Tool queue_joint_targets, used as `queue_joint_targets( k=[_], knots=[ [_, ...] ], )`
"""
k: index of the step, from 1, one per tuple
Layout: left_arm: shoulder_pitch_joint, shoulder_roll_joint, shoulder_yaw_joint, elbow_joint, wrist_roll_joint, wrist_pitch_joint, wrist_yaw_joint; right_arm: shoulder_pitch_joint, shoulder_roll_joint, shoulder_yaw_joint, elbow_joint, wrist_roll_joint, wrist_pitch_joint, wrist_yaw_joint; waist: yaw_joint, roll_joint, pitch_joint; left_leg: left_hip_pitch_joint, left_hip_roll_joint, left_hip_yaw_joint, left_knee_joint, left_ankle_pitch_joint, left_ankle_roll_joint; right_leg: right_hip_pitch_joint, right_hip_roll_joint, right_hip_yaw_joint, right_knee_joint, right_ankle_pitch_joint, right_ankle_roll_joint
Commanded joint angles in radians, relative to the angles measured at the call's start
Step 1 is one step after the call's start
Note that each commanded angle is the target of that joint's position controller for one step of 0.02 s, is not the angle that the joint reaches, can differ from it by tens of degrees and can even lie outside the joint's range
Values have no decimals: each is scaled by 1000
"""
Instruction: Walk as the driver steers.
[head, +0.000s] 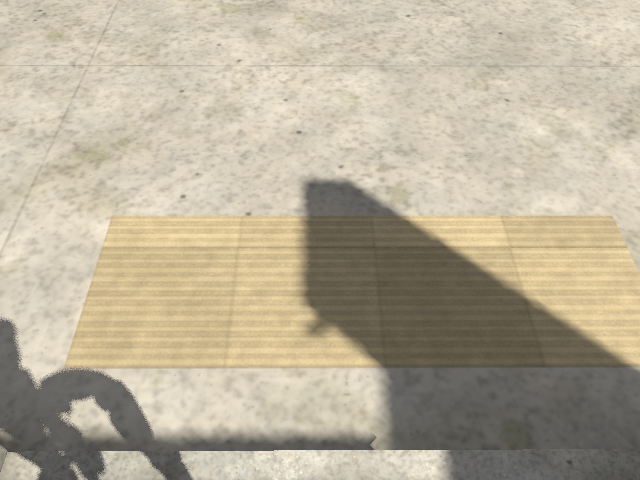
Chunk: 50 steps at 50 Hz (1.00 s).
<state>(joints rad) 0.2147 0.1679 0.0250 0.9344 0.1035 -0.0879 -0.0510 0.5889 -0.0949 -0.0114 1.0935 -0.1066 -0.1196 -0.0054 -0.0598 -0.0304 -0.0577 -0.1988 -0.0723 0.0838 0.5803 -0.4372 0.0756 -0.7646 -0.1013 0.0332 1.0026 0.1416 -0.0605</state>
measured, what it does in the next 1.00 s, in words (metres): goes down: right foot 0.19 m lower, then left foot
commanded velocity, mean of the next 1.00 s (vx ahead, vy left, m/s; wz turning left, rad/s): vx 0.20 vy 0.00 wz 0.00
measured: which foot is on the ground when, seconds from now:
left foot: down 0.00-0.24, up 0.26-0.50, down 0.52-1.00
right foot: up 0.00-0.22, down 0.24-1.00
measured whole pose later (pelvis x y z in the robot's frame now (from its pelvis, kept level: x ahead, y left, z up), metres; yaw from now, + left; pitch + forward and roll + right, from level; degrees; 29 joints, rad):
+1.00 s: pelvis +0.24 -0.01 -0.19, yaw -1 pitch +1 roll +0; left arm 0.35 0.22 0.09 1.00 0.05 -0.06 0.01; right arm 0.34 -0.23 -0.08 1.03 -0.04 -0.09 0.02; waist -0.01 0.00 -0.02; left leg -0.28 0.03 0.05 0.66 -0.41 0.08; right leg -0.24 -0.01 -0.07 0.66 -0.47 -0.11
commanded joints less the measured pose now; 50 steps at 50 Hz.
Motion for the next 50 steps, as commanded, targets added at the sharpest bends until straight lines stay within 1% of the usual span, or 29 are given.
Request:
queue_joint_targets(
  k=[1,3,6,7,8,9,10,11,12,13,14,15,17,18,19,20,21,23,26,27,28,29,31,33,37,40,43,46,50],
  knots=[
    [-21,24,-12,-44,6,-5,0,38,-42,27,-50,30,-19,-33,-7,46,43,-188,131,-106,35,295,116,80,-23,-11,-393,524,-4],
    [-21,26,-13,-61,-3,9,-6,-1,-90,33,-65,0,1,0,21,95,89,-508,133,-121,20,153,131,398,25,-90,-311,450,11],
    [-96,62,-15,-114,0,37,4,137,-97,38,-28,48,-7,3,-22,48,162,-280,203,-259,168,110,161,265,5,-51,-505,221,30],
    [-2,45,-22,-90,19,34,1,131,-129,42,-28,24,-11,8,27,98,139,-279,216,-294,255,252,155,342,7,-39,-337,303,25],
    [-87,77,-18,-103,-4,39,-2,134,-86,34,-40,78,5,-20,-50,-19,203,-36,213,-307,318,194,117,124,-36,1,-787,139,18],
    [-152,56,-23,-105,-16,40,-1,194,-113,33,-21,67,24,-27,-97,24,185,42,181,-334,345,197,115,176,-25,-24,-851,202,16],
    [118,55,-15,-25,8,25,-4,132,-164,34,-20,1,31,13,37,142,114,-241,205,-300,462,488,103,580,25,-92,-426,284,12],
    [380,138,21,95,-30,6,-4,94,-120,40,-29,59,36,33,138,-129,115,-262,113,-207,748,281,26,724,3,-62,-842,365,-1],
    [619,186,53,152,-28,20,14,96,-172,29,-4,76,61,71,257,-217,78,-382,7,-159,1108,71,-34,981,-88,-63,-1009,639,-77],
    [609,319,75,125,-53,29,15,260,-24,41,-19,64,53,110,135,-318,-292,-666,-42,-147,1489,-500,-107,1539,-324,99,-383,1396,-322],
    [600,345,98,137,-3,37,0,144,-131,16,-98,92,39,118,192,-130,-294,-898,-51,-171,1649,-536,-140,1565,-379,184,-318,1534,-393],
    [484,313,89,103,32,42,-17,9,-188,1,-165,112,40,124,185,-3,-215,-997,-6,-146,1608,-489,-126,1390,-380,142,-330,1342,-345],
    [168,103,4,34,-25,30,-48,3,-71,30,-195,88,42,96,-11,57,7,-844,206,-244,1170,-171,-120,732,-357,158,-449,768,-274],
    [103,49,-22,34,-49,26,-55,36,-15,51,-173,88,55,97,-89,-5,154,-646,198,-189,1082,-92,-150,360,-282,87,-585,612,-248],
    [161,18,-24,36,-32,3,-14,108,-23,44,-103,62,65,98,-51,5,192,-526,221,-156,916,204,-138,195,-151,-33,-596,452,-211],
    [234,32,-28,77,-30,-12,-3,108,-36,43,-104,62,72,108,-48,-37,189,-525,196,-109,881,256,-141,173,-98,-52,-535,385,-188],
    [193,47,-29,50,-40,-34,12,135,-50,34,-50,56,71,128,-45,72,139,-411,213,-104,571,577,-137,113,-43,-106,-496,283,-172],
    [84,150,-21,20,-10,-42,-9,101,-85,20,-49,42,70,147,-90,-68,84,-113,156,-40,623,697,-140,-90,-23,-64,-436,238,-117],
    [-112,195,-34,-46,-45,-47,-45,287,-178,-52,-13,54,34,102,-219,0,20,213,91,0,553,475,-189,-108,-43,-77,-266,326,-37],
    [-93,177,-27,-38,-88,-33,-61,197,-149,-32,-32,72,28,95,-182,94,17,136,106,-35,325,491,-165,49,-37,-85,-185,209,17],
    [229,206,19,3,-134,-1,-53,-97,-198,-6,-103,123,22,104,90,227,29,-124,180,-217,113,723,-41,295,37,-114,-164,-123,59],
    [386,253,48,31,-140,22,-30,-301,-237,-6,-152,131,20,109,204,194,31,-247,196,-253,30,660,4,459,42,-107,-256,-292,66],
    [291,217,58,-4,-106,32,25,-312,-310,-46,-181,110,28,67,168,92,6,-213,146,-156,37,421,6,458,56,-114,-287,-404,-4],
    [228,63,21,23,-108,40,6,-266,-172,-4,-119,121,30,93,144,83,152,-348,169,-201,-55,178,-29,481,61,-127,-385,-513,50],
    [114,158,47,15,-105,36,-23,-218,-213,-32,-81,118,30,109,72,77,63,-163,130,-93,-11,430,-63,564,74,-120,-450,-206,43],
    [90,141,49,21,-100,36,-18,-229,-207,-38,-73,112,41,102,62,66,24,-83,132,-76,-24,522,-55,579,71,-123,-471,-149,53],
    [109,206,86,22,-69,48,5,-214,-312,-89,-68,87,52,79,47,77,98,-86,162,-131,-132,0,44,498,85,-128,-508,-621,8],
    [123,103,79,28,-33,35,47,-110,-225,-94,-37,52,33,31,4,106,168,-40,260,-283,-186,-253,181,361,52,-73,-444,-760,-87],
    [26,16,50,-12,-53,7,75,-104,-173,-72,-51,57,23,0,-14,132,108,64,366,-413,-174,4,245,281,102,-108,-329,-626,-51]
  ],
)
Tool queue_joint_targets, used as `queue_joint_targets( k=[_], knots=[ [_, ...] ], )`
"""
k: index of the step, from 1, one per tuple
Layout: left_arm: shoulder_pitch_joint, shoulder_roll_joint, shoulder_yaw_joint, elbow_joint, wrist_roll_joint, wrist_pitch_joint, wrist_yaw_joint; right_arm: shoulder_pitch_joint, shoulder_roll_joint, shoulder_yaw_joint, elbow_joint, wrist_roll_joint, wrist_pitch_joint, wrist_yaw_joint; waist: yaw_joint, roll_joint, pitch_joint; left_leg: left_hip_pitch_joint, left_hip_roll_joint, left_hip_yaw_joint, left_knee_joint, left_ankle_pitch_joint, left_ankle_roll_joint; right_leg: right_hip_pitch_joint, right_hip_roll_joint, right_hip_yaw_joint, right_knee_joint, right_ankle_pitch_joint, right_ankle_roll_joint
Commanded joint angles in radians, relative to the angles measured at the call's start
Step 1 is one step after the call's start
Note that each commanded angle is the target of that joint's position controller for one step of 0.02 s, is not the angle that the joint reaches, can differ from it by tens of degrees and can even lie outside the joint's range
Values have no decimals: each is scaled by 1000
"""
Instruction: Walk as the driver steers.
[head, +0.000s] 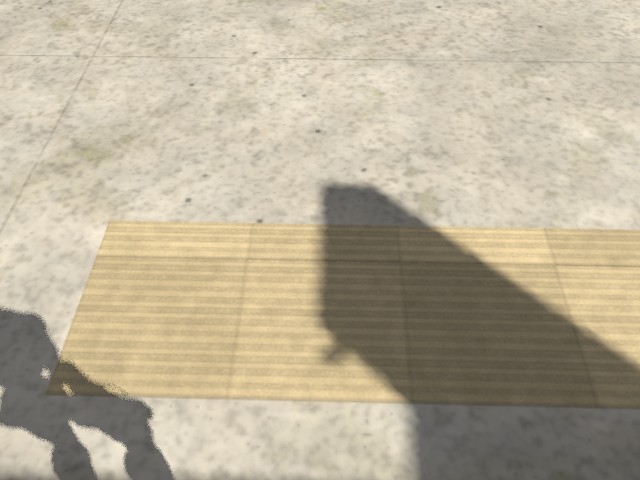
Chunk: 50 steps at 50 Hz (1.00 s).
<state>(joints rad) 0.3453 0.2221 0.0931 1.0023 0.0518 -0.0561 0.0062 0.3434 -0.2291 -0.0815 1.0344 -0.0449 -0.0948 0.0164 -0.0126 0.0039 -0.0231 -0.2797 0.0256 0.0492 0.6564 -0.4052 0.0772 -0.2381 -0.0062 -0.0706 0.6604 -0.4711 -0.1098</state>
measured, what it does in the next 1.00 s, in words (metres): goes down: left foot 0.19 m lower, then right foot 0.19 m lower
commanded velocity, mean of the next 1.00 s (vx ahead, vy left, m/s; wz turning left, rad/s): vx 0.40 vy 0.00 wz -0.19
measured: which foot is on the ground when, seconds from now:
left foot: down 0.00-0.06, up 0.08-0.44, down 0.46-0.94, up 0.96-1.00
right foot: down 0.00-0.46, up 0.48-0.92, down 0.94-1.00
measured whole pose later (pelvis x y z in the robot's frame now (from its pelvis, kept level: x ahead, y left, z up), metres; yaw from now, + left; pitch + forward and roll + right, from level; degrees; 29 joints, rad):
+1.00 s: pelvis +0.43 -0.05 -0.36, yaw -13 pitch +0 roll +3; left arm 0.26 0.24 0.04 0.94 0.11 -0.10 -0.04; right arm 0.48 -0.16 0.01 1.05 -0.07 -0.08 0.06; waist -0.03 -0.03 0.01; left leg -0.33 0.05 0.08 1.80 -0.88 -0.04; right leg -0.26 -0.04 -0.05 0.47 -0.16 -0.08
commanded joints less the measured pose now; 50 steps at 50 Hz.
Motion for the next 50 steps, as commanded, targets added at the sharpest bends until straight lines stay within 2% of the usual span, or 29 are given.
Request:
queue_joint_targets(
  k=[1,3,4,5,7,8,10,11,14,19,20,22,23,24,26,27,28,29,30,32,34,36,39,43,45,47,48,49,50],
  knots=[
    [-101,-24,-19,-87,5,-23,19,95,-35,4,-4,-7,4,-24,-43,102,73,88,250,-356,-204,-45,219,-205,11,-7,9,-15,3],
    [173,20,-5,-4,14,-38,16,-61,-66,-4,-68,-12,11,-16,96,-43,59,-233,116,-155,82,-99,150,116,-15,45,-64,181,-57],
    [373,82,12,53,36,-56,20,-169,-46,-3,-141,-27,3,-4,184,-228,19,-496,-55,8,398,-126,56,347,-171,346,-174,313,-185],
    [535,103,7,106,56,-87,6,-290,21,19,-196,-30,-10,0,262,-177,97,-831,-116,-153,542,-251,33,488,-319,643,-252,398,-290],
    [461,39,-17,148,87,-79,-19,-177,39,45,-178,-19,-16,-11,125,14,135,-979,15,-314,508,15,37,483,-383,558,-194,437,-227],
    [346,-6,-27,119,56,-62,-27,-81,-4,31,-127,-22,-9,-16,59,5,123,-887,54,-207,535,97,35,323,-331,438,-157,465,-214],
    [106,-190,-97,9,47,-57,3,-3,23,59,-81,-104,3,4,12,-1,86,-647,126,-209,251,596,37,1,-152,214,-120,354,-98],
    [121,-167,-102,-1,17,-60,21,-18,35,55,-73,-95,11,16,24,-80,62,-499,87,-112,199,753,22,-126,-94,147,-67,288,-91],
    [105,-12,-102,-5,79,-89,11,9,38,59,-98,-46,17,59,-4,-39,90,83,15,47,179,958,-41,-700,-28,22,-35,-52,-63],
    [228,17,-112,79,32,-89,-25,-63,-25,62,-129,-81,52,42,13,-38,145,-180,91,-97,-35,695,-15,-174,-209,311,265,250,-120],
    [264,13,-101,75,-11,-65,-10,-162,-45,51,-148,-63,53,43,82,29,162,-236,64,-32,-344,483,-24,-17,-155,290,313,178,-113],
    [235,88,-95,103,68,-20,-62,173,-48,47,-17,-49,31,48,-56,-25,129,243,103,-32,-278,776,3,-217,-166,331,560,335,-96],
    [214,85,-75,101,26,-29,-94,484,-154,-23,70,-47,16,34,-202,210,60,448,60,9,-475,649,55,-277,8,237,989,196,-61],
    [344,11,-60,117,18,-30,-120,577,-211,-29,93,-59,22,33,-156,333,-127,838,213,-140,-17,1099,232,-661,167,145,1434,-355,4],
    [172,-53,-91,-56,-19,-58,-119,470,-232,-38,96,-96,22,53,-131,97,-26,786,423,-488,-145,584,352,-1131,73,219,1406,-161,-20],
    [108,1,-80,-69,-11,-46,-99,349,-100,5,86,-73,30,70,-76,19,119,525,465,-561,-246,98,336,-1225,-46,245,1316,1,-33],
    [100,-23,-84,-53,19,-48,-64,159,86,65,39,-85,11,61,2,-145,137,232,327,-327,-257,134,240,-991,-98,294,957,295,-72],
    [115,-74,-103,-30,51,-40,-59,60,169,101,-8,-104,-6,31,61,-35,198,-91,280,-266,-302,267,225,-786,-185,288,760,477,-84],
    [104,-65,-100,-19,57,-25,-75,37,188,115,-19,-67,-27,7,47,-27,216,-274,236,-160,-326,329,226,-598,-178,222,495,658,-67],
    [107,-61,-102,-12,69,-11,-113,102,55,111,11,-50,-48,-8,62,82,126,-438,159,-93,-242,163,194,-335,-109,98,628,706,-12],
    [5,-29,-104,-68,82,-19,-109,326,79,132,109,-68,-73,-35,-39,11,134,-36,248,-181,-143,291,204,-714,-178,235,314,901,29],
    [-40,-32,-109,-76,58,-24,-77,255,71,146,66,-69,-77,-41,-15,8,74,-290,115,-16,-42,122,119,-301,-132,108,58,1174,39],
    [-84,27,-102,-120,75,17,-84,258,23,144,86,-73,-58,2,18,30,213,-229,250,-167,8,119,140,-392,-138,170,179,993,41],
    [-253,36,-99,-185,61,3,-92,312,7,122,94,-46,-34,-43,-77,36,203,104,271,-159,203,357,82,-451,-149,106,-68,771,59],
    [-32,62,-74,-90,61,-6,-80,207,-21,107,55,-66,-17,-16,25,8,183,-117,265,-59,378,387,15,-54,-119,71,-89,736,52],
    [198,176,-8,23,55,-35,-43,120,-176,44,15,5,11,4,142,-202,142,-80,74,100,817,226,-48,249,-5,-136,-612,933,44],
    [416,280,29,47,37,-28,-29,259,-63,56,-2,-58,16,51,138,-337,-225,-433,-13,84,1332,-335,-122,900,-224,124,-55,1667,-250],
    [498,302,26,56,57,-36,-25,63,-24,55,-146,-25,-8,73,207,-201,-403,-706,-53,-2,1523,-572,-146,1113,-343,324,64,1813,-379],
    [433,240,22,42,81,-41,-7,-188,-17,67,-277,14,-24,76,268,-17,-220,-901,12,-59,1360,-500,-122,953,-375,363,18,1499,-308]
  ],
)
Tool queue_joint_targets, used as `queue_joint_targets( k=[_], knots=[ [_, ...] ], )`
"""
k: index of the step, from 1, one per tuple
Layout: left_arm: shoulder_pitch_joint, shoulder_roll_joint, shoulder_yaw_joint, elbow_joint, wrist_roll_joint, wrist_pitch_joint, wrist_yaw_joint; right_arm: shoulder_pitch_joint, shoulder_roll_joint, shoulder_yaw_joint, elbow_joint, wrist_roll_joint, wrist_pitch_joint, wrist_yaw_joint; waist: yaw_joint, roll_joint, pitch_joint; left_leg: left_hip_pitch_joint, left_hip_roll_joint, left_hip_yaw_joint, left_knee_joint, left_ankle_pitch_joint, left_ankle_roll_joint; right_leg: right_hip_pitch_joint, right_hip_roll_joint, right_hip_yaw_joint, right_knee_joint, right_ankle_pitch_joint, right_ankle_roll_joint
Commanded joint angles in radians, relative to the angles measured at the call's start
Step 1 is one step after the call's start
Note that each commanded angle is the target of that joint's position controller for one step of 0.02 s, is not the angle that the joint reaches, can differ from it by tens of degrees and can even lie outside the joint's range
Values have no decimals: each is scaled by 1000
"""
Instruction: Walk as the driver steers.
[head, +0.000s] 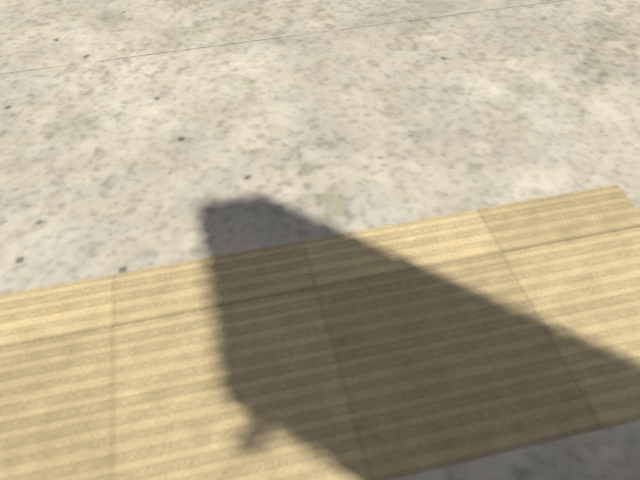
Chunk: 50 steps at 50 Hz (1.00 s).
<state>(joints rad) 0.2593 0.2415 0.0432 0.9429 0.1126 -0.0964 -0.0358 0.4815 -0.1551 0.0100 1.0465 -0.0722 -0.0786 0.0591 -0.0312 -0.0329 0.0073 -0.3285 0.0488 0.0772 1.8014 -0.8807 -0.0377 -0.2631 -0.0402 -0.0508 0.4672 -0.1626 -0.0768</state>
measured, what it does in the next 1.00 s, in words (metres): goes down: left foot 0.19 m lower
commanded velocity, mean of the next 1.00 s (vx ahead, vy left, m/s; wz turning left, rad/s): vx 0.05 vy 0.00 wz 0.11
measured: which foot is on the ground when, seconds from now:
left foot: up 0.00-0.38, down 0.40-1.00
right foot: down 0.00-0.42, up 0.44-1.00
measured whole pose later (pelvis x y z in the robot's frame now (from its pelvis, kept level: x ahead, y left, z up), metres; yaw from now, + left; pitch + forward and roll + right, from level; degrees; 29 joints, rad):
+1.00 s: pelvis +0.25 +0.08 -0.20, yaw +13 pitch -1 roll -2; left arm -0.04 0.16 0.03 0.59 -0.02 0.04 0.00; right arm 0.28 -0.20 -0.03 0.65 0.01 0.10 -0.08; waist -0.08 -0.03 0.01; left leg -0.30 -0.10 -0.22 0.55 -0.22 0.05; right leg -0.50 0.03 0.07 0.80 -0.18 0.08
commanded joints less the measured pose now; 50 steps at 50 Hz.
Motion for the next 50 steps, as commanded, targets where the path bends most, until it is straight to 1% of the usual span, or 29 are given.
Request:
queue_joint_targets(
  k=[1,2,3,4,6,7,8,10,11,12,14,16,19,20,21,22,23,24,25,26,27,28,29,31,34,37,42,46,50],
  knots=[
    [373,196,59,62,-4,-6,31,-406,-117,-38,-350,54,-47,12,200,77,-130,-823,36,-97,85,21,21,691,-343,330,188,967,-304],
    [265,129,33,26,-35,-3,17,-357,-155,-60,-400,48,-61,-19,97,-23,-74,-771,55,-151,-15,57,27,409,-358,400,160,821,-335],
    [145,-16,-24,4,-41,-19,11,-221,-108,-46,-324,13,-51,-51,10,18,59,-609,127,-228,-364,405,71,36,-315,326,92,588,-242],
    [140,-45,-39,-39,-75,-30,15,-75,-96,-52,-232,-4,-38,-65,-17,36,145,-379,105,-153,-603,760,68,-269,-256,238,29,562,-247],
    [133,90,-17,-57,-38,-37,6,-46,-43,-33,-236,-3,-5,-28,-56,-100,45,-130,-7,-24,-505,892,23,-510,-134,235,88,468,-269],
    [69,132,-5,-100,-12,-44,0,-28,-41,-23,-235,-6,-12,-11,-83,-62,9,-43,-12,-41,-465,970,14,-595,-113,237,161,451,-245],
    [168,56,-18,-78,-22,-58,29,-152,-106,-34,-271,-15,-9,-13,30,1,-3,-328,44,-166,-661,1154,-15,-311,-104,276,202,297,-176],
    [446,-21,-45,60,-42,-51,50,-337,-119,-25,-297,-42,11,2,161,9,10,-727,87,-225,-820,1138,-40,48,-198,470,395,73,-183],
    [434,-45,-57,39,-64,-38,63,-326,-107,-4,-243,-44,20,20,189,94,29,-674,128,-258,-1160,1419,-23,3,-162,436,427,-180,-150],
    [358,6,-60,10,-41,-22,53,-349,-93,2,-243,-55,28,28,156,20,44,-403,95,-171,-1222,1469,-1,-254,-114,367,405,-338,-146],
    [221,75,-52,-6,-13,-3,3,-314,-164,-15,-242,-30,44,26,65,-36,85,-103,65,-103,-1064,1397,10,-563,-133,391,338,-484,-160],
    [131,30,-81,-25,-44,-17,1,-332,-217,-34,-257,-22,59,17,35,-34,83,-77,111,-136,-1226,1300,18,-464,-174,425,408,-403,-103],
    [173,162,-51,33,-48,18,32,-367,-261,-67,-267,33,53,-13,94,-29,73,51,66,-65,-1532,1260,67,-279,-225,402,544,-331,-58],
    [210,226,-19,45,-32,38,21,-239,-325,-106,-224,45,35,-35,64,-13,-19,209,35,-11,-1558,1252,106,-181,-138,263,739,-337,-4],
    [297,24,-9,78,-142,50,65,-82,-248,-106,-118,158,51,-18,56,140,-195,512,134,-124,-1346,1934,141,-431,3,69,1146,-458,59],
    [336,-31,-38,65,-148,52,71,51,-285,-102,-69,158,73,-2,18,239,-338,849,232,-210,-1143,2085,216,-748,53,-25,1606,-874,174],
    [238,-27,-35,7,-170,51,83,34,-251,-97,-65,151,87,-2,-8,190,-337,764,252,-310,-1175,1952,247,-853,1,-17,1696,-817,221],
    [70,-26,-32,-76,-171,64,108,-10,-242,-92,-92,123,99,-17,-35,160,-299,676,258,-361,-1230,1823,265,-911,-3,-26,1757,-769,235],
    [-67,-92,-58,-190,-194,68,129,-66,-343,-107,-104,69,109,-43,-30,139,-330,567,378,-590,-1351,1393,372,-920,-8,46,1772,-656,209],
    [-162,-80,-61,-225,-182,94,152,-164,-303,-84,-168,30,113,-67,-28,22,-251,413,394,-634,-1412,1170,367,-905,-39,102,1638,-545,181],
    [-185,-69,-54,-233,-161,123,166,-210,-261,-64,-183,22,121,-83,-4,9,-187,292,362,-618,-1437,1056,342,-853,-28,100,1610,-509,159],
    [-155,-71,-49,-231,-145,143,169,-226,-257,-56,-195,27,125,-87,21,33,-156,194,322,-588,-1446,976,322,-809,-10,85,1607,-488,144],
    [-114,-14,-25,-233,-149,143,163,-216,-212,-39,-203,44,121,-90,36,37,-94,124,243,-526,-1403,809,282,-839,7,113,1467,-259,131],
    [-153,-47,-22,-265,-141,146,148,-196,-178,-20,-222,42,123,-103,28,135,-66,52,182,-512,-1390,851,272,-865,52,82,1547,-168,145],
    [-267,-90,-38,-369,-116,162,124,-157,-155,7,-270,36,140,-153,10,148,-80,44,127,-491,-1315,1064,292,-889,115,76,1466,-36,216],
    [-357,-99,-46,-460,-101,167,113,-149,-166,-6,-338,62,162,-170,-6,163,-123,179,90,-526,-1314,959,258,-891,113,103,1253,-14,236],
    [-484,-71,-25,-532,-113,154,82,-198,-216,-51,-452,57,187,-196,-34,179,-97,226,98,-623,-1412,654,240,-720,87,169,852,47,227],
    [-468,-66,-16,-486,-126,129,54,-212,-187,-69,-476,69,187,-176,-57,170,-61,161,104,-616,-1468,535,262,-457,45,173,504,65,180],
    [-281,-28,15,-377,-131,115,16,-192,-148,-64,-438,85,161,-101,-1,219,-9,-113,50,-558,-1539,144,230,29,86,42,177,-97,128]
  ],
)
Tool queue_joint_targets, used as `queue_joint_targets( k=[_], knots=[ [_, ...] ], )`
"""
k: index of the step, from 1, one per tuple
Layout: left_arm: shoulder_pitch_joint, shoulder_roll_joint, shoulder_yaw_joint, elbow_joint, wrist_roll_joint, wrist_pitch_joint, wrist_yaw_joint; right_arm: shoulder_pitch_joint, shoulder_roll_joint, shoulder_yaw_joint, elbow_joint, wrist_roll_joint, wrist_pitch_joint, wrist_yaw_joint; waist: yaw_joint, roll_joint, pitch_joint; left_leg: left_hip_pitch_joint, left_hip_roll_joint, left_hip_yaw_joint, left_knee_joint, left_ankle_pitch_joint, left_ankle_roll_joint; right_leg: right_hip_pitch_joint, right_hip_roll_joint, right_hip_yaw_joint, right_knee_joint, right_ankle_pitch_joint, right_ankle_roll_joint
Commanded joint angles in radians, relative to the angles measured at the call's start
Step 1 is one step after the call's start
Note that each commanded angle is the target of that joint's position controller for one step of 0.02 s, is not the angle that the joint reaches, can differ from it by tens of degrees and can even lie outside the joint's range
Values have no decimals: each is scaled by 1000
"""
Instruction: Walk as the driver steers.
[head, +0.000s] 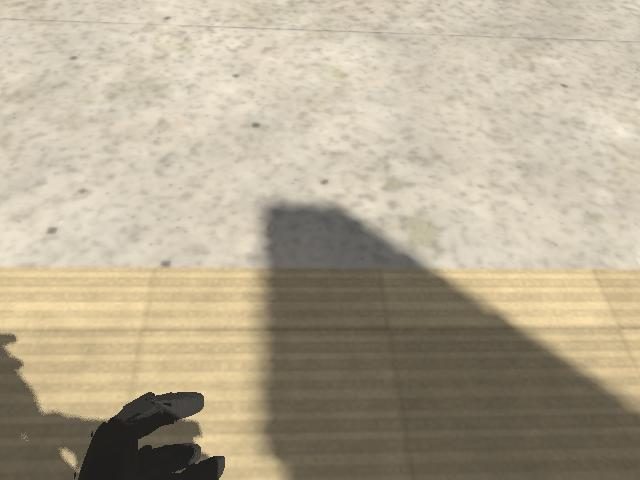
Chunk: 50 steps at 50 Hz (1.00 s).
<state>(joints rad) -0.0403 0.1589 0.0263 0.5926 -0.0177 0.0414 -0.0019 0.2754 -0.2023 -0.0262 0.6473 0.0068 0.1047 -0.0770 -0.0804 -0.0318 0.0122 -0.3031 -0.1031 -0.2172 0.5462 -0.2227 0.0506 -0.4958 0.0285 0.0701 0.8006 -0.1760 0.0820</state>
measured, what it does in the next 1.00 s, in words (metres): walks ahead: right foot, then left foot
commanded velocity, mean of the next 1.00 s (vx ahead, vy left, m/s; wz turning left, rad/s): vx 0.42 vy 0.00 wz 0.06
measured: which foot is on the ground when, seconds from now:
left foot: down 0.00-0.06, up 0.08-0.52, down 0.54-1.00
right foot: up 0.00-0.06, down 0.08-0.56, up 0.58-1.00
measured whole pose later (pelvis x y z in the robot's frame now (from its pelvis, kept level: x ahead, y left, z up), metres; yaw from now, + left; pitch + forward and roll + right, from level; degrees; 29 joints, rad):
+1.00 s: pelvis +0.49 +0.00 -0.01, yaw +1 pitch +4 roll +2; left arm -0.01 0.24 0.05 0.71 -0.01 -0.09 -0.04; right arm 0.41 -0.25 -0.07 0.90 0.03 -0.07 0.01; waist -0.09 -0.03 0.00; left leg 0.03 -0.04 0.00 0.29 -0.39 0.01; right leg -0.60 -0.04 0.01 0.52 0.02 -0.07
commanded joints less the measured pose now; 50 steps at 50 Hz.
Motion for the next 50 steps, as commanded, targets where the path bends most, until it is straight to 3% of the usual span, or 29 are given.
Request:
queue_joint_targets(
  k=[1,2,3,4,5,6,7,9,10,12,14,19,23,25,26,27,28,29,30,31,32,33,34,36,38,42,47,49,50],
  knots=[
    [50,71,42,-8,-1,-36,-16,-1,-99,-28,-50,5,-37,37,64,229,-4,-121,167,-244,-228,-567,118,256,21,-108,-223,-154,-42],
    [82,69,41,6,4,-54,-11,24,-93,-30,-40,6,-55,37,70,224,-7,-104,140,-231,-172,-581,96,277,13,-117,-287,-184,-55],
    [161,81,43,36,8,-70,-9,42,-76,-28,-35,-3,-66,36,81,171,-26,-127,108,-189,-45,-530,77,354,-51,-49,-321,-231,-80],
    [345,116,48,98,18,-78,-12,26,-5,-14,-39,-11,-79,34,119,5,-55,-292,22,-53,315,-435,30,497,-208,184,-385,-289,-161],
    [466,220,77,155,22,-93,-20,7,-18,-24,-78,33,-106,25,111,-204,40,-659,-36,-13,396,-413,8,603,-355,618,-556,-496,-308],
    [473,234,91,176,11,-111,-17,-81,-101,-49,-93,42,-127,15,123,-186,141,-833,19,-43,537,-330,-18,578,-438,740,-627,-635,-391],
    [424,203,83,171,5,-116,-6,-122,-147,-63,-87,31,-136,12,116,-151,164,-865,53,-50,591,-218,-29,547,-406,649,-627,-626,-365],
    [321,179,74,154,4,-99,17,-91,-139,-72,-51,-5,-141,19,61,-122,94,-775,117,25,591,-22,-58,468,-312,460,-604,-475,-278],
    [314,169,68,162,13,-96,20,-91,-125,-74,-39,-10,-142,27,53,-113,68,-702,132,65,599,63,-67,397,-270,379,-602,-379,-260],
    [366,149,59,196,10,-103,16,-75,-76,-65,-25,-4,-140,43,48,-93,35,-597,138,117,616,181,-71,292,-218,271,-603,-243,-255],
    [435,139,51,228,1,-107,19,-117,-49,-56,-35,0,-145,48,77,-76,44,-594,156,137,544,263,-75,286,-210,220,-602,-165,-261],
    [561,177,48,289,-5,-113,31,-320,-42,-46,-96,5,-175,80,170,-103,73,-439,126,197,207,410,-80,321,-205,115,-602,67,-241],
    [631,185,47,321,-14,-103,31,-415,-27,-39,-131,30,-193,116,211,-121,100,-380,92,246,63,227,-54,423,-247,134,-558,135,-256],
    [625,204,55,327,-18,-96,30,-395,-48,-47,-136,33,-203,128,176,-148,88,-289,70,259,-6,90,-13,460,-269,139,-489,292,-247],
    [605,225,61,323,-13,-95,30,-322,-72,-58,-117,31,-203,124,125,-160,37,-161,38,280,-42,53,16,463,-259,119,-398,507,-234],
    [564,231,62,313,-11,-98,28,-164,-117,-79,-73,24,-202,119,29,-134,-62,66,34,273,-76,89,66,420,-213,62,-200,703,-210],
    [514,220,55,275,10,-112,24,84,-204,-101,-31,7,-203,102,-81,-51,-265,490,221,74,-4,238,153,160,-174,27,124,511,-176],
    [641,80,9,267,5,-148,-1,205,-307,-123,28,17,-205,115,-38,311,-516,901,504,-431,-89,26,329,-236,-11,34,479,-265,-129],
    [575,191,42,288,-28,-176,-13,269,-201,-101,55,5,-194,107,-86,268,-493,881,489,-544,-205,-114,315,-355,-27,130,570,-374,-142],
    [442,226,61,247,-45,-180,-7,161,-154,-82,57,1,-188,94,-69,242,-272,737,440,-368,-220,-26,269,-451,-78,63,580,-298,-146],
    [362,199,55,219,-22,-176,7,49,-141,-71,43,1,-185,87,-23,129,-173,532,401,-243,-248,98,237,-393,-123,26,517,-196,-144],
    [336,182,60,216,4,-167,17,-21,-124,-66,41,-4,-185,90,20,81,-96,360,365,-168,-285,194,220,-324,-144,14,440,-149,-133],
    [348,160,62,207,9,-151,18,-62,-99,-57,45,-15,-190,94,67,89,-72,237,331,-110,-323,243,203,-232,-165,25,401,-105,-128],
    [385,117,58,213,2,-129,21,-74,-92,-56,66,-2,-205,100,110,107,-52,147,307,-23,-365,314,203,-182,-163,3,336,-70,-121],
    [319,115,57,181,18,-122,23,-51,-112,-59,97,3,-210,92,116,103,-19,105,302,40,-386,407,207,-208,-162,-10,240,10,-107],
    [127,102,38,122,19,-133,0,4,-152,-66,141,14,-200,76,68,90,19,57,246,140,-382,365,160,-129,-118,-53,-93,281,-104],
    [-9,163,44,63,4,-139,-33,87,-203,-77,189,31,-203,85,33,84,37,202,326,87,-344,248,143,-100,-86,-46,-248,250,-137],
    [0,184,51,53,7,-146,-40,94,-218,-81,201,26,-189,80,51,97,18,285,342,85,-274,373,121,-57,-65,-67,-281,157,-162],
    [66,205,62,67,9,-148,-38,82,-223,-81,200,23,-183,77,93,107,-26,302,318,108,-180,541,99,47,-35,-96,-303,126,-182]
  ],
)
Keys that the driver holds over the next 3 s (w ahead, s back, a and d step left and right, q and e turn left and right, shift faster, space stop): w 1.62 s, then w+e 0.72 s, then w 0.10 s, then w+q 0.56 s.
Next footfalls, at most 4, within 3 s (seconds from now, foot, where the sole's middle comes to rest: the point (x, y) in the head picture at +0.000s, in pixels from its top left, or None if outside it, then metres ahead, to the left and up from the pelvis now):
0.08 right None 0.06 -0.14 -0.77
0.54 left None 0.37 0.12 -0.77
1.02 right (336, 407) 0.69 -0.11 -0.77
1.58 left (232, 306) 0.98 0.12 -0.77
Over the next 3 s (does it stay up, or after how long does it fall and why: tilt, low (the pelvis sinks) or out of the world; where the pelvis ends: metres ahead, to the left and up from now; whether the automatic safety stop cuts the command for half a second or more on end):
stays up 1.58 -0.12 0.01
